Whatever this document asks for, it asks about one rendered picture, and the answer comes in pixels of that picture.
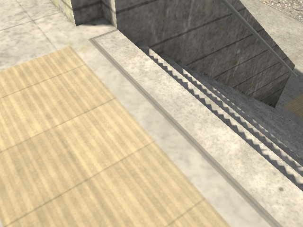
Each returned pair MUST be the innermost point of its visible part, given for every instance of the stairs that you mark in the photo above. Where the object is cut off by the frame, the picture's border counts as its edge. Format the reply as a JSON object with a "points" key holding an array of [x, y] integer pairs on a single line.
{"points": [[266, 129]]}

